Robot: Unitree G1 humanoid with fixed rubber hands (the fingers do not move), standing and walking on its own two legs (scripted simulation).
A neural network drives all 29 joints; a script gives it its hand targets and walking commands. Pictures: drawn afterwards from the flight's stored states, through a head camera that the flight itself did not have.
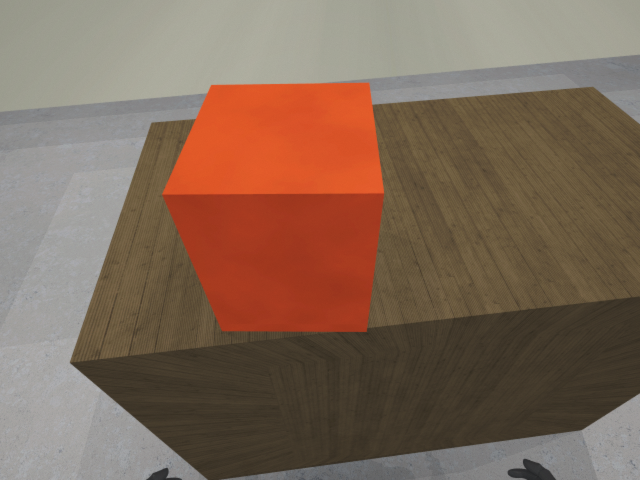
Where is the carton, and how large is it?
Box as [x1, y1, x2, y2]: [162, 83, 383, 331]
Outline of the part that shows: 368,83 211,85 162,195 222,330 366,331 383,198 383,188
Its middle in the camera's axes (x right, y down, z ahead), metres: -0.04 -0.04 +0.51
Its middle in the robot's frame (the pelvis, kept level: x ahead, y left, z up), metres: +0.42 +0.06 +0.12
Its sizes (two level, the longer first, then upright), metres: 0.210 0.200 0.250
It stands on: a pedestal, 0.77 m high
